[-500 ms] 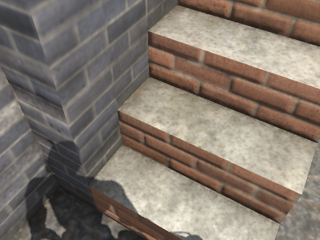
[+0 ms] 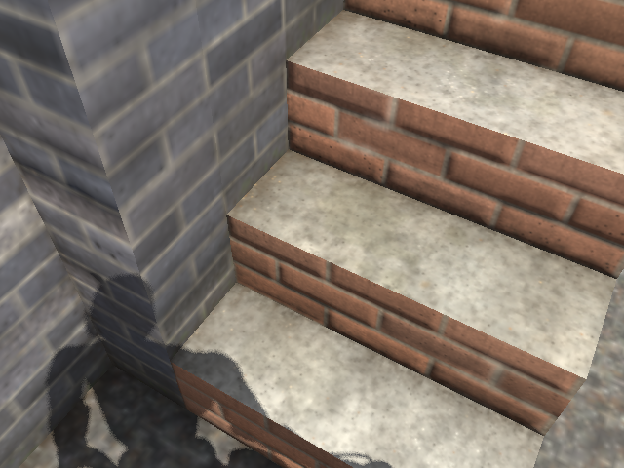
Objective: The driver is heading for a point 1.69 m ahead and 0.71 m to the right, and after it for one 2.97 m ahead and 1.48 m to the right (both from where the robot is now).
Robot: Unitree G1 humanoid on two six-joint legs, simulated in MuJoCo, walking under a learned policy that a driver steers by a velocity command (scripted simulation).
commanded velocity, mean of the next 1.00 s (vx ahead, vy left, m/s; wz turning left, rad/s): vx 0.00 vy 0.00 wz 0.00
